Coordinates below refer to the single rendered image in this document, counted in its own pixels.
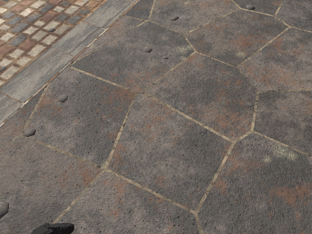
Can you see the left robot hand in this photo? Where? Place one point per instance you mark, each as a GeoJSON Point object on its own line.
{"type": "Point", "coordinates": [56, 228]}

